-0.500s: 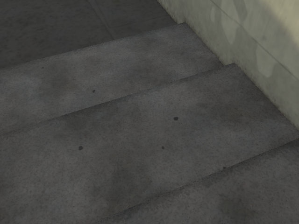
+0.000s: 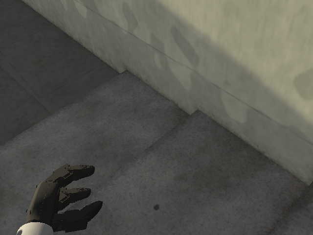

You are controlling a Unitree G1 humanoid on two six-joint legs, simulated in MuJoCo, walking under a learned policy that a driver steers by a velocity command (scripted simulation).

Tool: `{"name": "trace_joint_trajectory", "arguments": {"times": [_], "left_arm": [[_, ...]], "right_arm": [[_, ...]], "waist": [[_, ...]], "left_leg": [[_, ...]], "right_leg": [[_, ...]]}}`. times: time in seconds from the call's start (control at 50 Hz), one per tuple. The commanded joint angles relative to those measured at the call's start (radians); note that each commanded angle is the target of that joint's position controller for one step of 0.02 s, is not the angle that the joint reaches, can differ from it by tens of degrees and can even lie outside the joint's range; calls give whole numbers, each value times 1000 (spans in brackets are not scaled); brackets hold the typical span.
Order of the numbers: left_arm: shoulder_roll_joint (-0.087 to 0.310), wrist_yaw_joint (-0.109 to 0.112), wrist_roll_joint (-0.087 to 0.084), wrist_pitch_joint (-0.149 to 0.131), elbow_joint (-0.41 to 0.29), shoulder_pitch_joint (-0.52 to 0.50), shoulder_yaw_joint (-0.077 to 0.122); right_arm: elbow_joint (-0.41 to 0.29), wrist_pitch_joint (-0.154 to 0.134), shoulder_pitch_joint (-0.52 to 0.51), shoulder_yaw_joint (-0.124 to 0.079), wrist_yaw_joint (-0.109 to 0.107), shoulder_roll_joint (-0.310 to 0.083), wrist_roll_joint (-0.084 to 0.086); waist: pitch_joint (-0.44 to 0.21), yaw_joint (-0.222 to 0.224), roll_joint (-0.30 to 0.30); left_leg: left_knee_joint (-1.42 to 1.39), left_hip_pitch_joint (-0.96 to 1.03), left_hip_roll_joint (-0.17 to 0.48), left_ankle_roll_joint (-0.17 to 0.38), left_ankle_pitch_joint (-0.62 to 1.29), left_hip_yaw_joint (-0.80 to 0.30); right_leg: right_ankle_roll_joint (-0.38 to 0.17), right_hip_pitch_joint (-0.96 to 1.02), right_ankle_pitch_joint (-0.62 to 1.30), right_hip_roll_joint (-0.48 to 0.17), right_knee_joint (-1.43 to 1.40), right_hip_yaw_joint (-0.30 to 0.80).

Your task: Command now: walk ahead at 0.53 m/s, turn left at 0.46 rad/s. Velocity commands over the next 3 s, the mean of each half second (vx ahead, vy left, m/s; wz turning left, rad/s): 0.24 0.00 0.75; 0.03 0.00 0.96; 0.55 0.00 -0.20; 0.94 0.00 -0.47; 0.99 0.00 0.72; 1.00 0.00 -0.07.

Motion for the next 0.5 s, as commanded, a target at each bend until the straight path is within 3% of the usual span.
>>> {"name": "trace_joint_trajectory", "arguments": {"times": [0.02, 0.04, 0.06, 0.08, 0.1, 0.12, 0.14, 0.16, 0.18, 0.2, 0.22, 0.24, 0.26, 0.28, 0.32, 0.34, 0.36, 0.38, 0.4, 0.42, 0.44, 0.46, 0.48, 0.5], "left_arm": [[63, 1, 26, 12, 54, 292, 34], [72, 9, 26, 7, 56, 319, 36], [89, 12, 28, 10, 70, 399, 42], [143, 12, 31, 26, 39, 312, 47], [89, 7, 5, 43, 32, 233, 48], [83, 4, -15, 53, 41, 222, 56], [97, -4, -18, 55, 43, 193, 61], [77, -8, -21, 52, 38, 144, 59], [54, 9, -31, 37, 38, 124, 58], [55, 22, -35, 30, 48, 101, 61], [50, 36, -27, 29, 58, 95, 63], [50, 54, -26, 34, 74, 102, 64], [46, 71, -24, 44, 89, 112, 64], [62, 85, -33, 53, 109, 144, 71], [64, 108, -44, 60, 135, 174, 76], [53, 113, -48, 58, 131, 170, 74], [43, 111, -57, 55, 129, 174, 73], [37, 106, -65, 50, 120, 170, 72], [43, 96, -74, 46, 119, 161, 75], [55, 82, -68, 41, 125, 146, 82], [-3, 68, -14, 36, 116, 174, 69], [-6, 56, 1, 36, 66, 344, 50], [114, 44, 0, 41, 54, 327, 57], [203, 42, -29, 51, 24, 305, 71]], "right_arm": [[-194, -26, -285, -39, -18, -203, 25], [-210, -19, -315, -41, -25, -161, 41], [-226, -5, -334, -41, -25, -141, 37], [-237, 26, -139, -1, -15, -10, 55], [-216, 54, -113, -8, -19, -47, 48], [-219, 76, -154, -25, -24, -72, 35], [-227, 91, -185, -37, -34, -84, 14], [-232, 105, -200, -45, -36, -84, -1], [-237, 109, -230, -49, -30, -80, -6], [-245, 110, -238, -55, -16, -83, -16], [-251, 101, -260, -57, -2, -79, -30], [-271, 89, -301, -59, 13, -85, -34], [-276, 75, -333, -55, 28, -66, -27], [-283, 64, -362, -47, 46, -46, -14], [-300, 74, -390, -54, 83, -70, 18], [-306, 88, -392, -56, 97, -85, 26], [-310, 105, -403, -58, 104, -97, 24], [-302, 120, -381, -59, 109, -108, 17], [-280, 124, -313, -61, 105, -112, 4], [-231, 117, -161, -79, 87, -137, -15], [-198, 99, -57, -90, 59, -207, -22], [-278, 75, -162, -81, 41, -301, -69], [-340, 74, -237, -88, 35, -306, -55], [-385, 83, -366, -93, 32, -343, -52]], "waist": [[-122, 274, -25], [-120, 303, -8], [-175, 362, -70], [-277, 221, -311], [-186, 182, -208], [-105, 172, -155], [-61, 144, -82], [-12, 114, -60], [24, 108, -55], [40, 92, -56], [19, 94, -62], [-9, 100, -49], [-39, 117, -46], [-68, 132, -52], [-72, 129, -64], [-56, 119, -59], [-40, 111, -45], [-25, 98, -32], [-37, 53, -3], [-84, -43, 113], [-92, -58, 281], [-266, 82, 360], [-428, 32, 224], [-430, 97, 81]], "left_leg": [[-68, -420, 133, 135, 503, -178], [107, -398, 100, 74, 408, -177], [345, -397, 50, 7, 225, -109], [510, -516, 32, -22, -139, -62], [573, -598, 99, -36, -158, -34], [625, -649, 120, -45, -143, -8], [644, -621, 146, -52, -118, 26], [641, -631, 164, -58, -83, 40], [601, -649, 201, -56, -38, 22], [527, -608, 200, -55, 85, 57], [469, -565, 195, -54, 227, 87], [330, -489, 186, -54, 407, 106], [171, -385, 151, -53, 580, 152], [53, -280, 116, -56, 699, 182], [-20, -155, 109, -57, 792, 182], [-38, -135, 123, -57, 784, 181], [-51, -131, 133, -50, 761, 186], [-86, -138, 147, -38, 733, 190], [-149, -54, 146, 1, 732, 196], [-232, 167, 127, 97, 801, 188], [-163, 384, 164, 158, 1126, 137], [83, 629, 404, 334, 1474, -201], [15, 641, 485, 424, 1434, -306], [-88, 511, 508, 427, 912, -399]], "right_leg": [[38, 662, 361, 40, -109, -74], [28, 691, 449, -16, -229, 45], [-7, 770, 432, -79, -303, 68], [-146, 850, 322, -344, -363, 340], [-192, 762, 245, -390, -352, 363], [-199, 677, 154, -381, -372, 344], [-203, 553, 87, -366, -427, 343], [-199, 476, 124, -355, -451, 279], [-165, 429, 100, -353, -459, 217], [-138, 372, 86, -294, -454, 108], [-124, 348, 102, -259, -430, 27], [-99, 312, 85, -216, -397, -56], [-65, 277, 54, -157, -344, -162], [-41, 256, 1, -131, -310, -216], [-22, 212, -83, -160, -209, -246], [-17, 196, -98, -181, -152, -249], [-9, 191, -94, -202, -85, -246], [0, 210, -50, -228, -2, -242], [7, 183, 12, -226, 132, -256], [22, 75, -80, -132, 433, -301], [41, -176, -541, -5, 806, -316], [72, -419, -641, 3, 1062, -103], [89, -458, -564, -19, 1117, 2], [80, -451, -388, -45, 922, 68]]}}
